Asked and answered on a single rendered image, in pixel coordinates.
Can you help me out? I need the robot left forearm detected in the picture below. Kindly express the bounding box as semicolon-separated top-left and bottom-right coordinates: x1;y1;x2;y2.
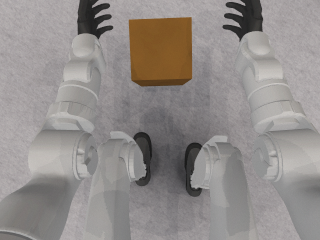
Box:
28;33;107;172

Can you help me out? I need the right robot thigh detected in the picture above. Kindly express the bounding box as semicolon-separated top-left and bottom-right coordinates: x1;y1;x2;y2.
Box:
198;142;259;240

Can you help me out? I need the robot left upper arm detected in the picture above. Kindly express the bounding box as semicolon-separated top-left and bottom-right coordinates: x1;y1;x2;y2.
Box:
0;129;99;240

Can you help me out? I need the robot right hand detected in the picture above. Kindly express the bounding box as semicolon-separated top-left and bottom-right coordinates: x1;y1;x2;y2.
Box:
222;0;263;42

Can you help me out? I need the robot right forearm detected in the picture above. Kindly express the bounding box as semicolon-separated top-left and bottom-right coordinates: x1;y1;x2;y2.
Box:
234;31;320;135

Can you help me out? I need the robot right upper arm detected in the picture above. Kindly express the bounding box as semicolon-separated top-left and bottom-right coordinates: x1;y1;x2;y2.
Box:
251;128;320;240

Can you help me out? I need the robot left hand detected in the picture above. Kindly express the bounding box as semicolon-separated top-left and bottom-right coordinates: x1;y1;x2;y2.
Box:
77;0;114;39

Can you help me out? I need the carton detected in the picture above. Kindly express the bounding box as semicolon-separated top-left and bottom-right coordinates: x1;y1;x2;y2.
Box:
128;17;193;87

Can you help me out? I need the left robot foot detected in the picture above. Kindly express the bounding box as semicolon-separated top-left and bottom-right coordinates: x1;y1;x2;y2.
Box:
133;132;152;186

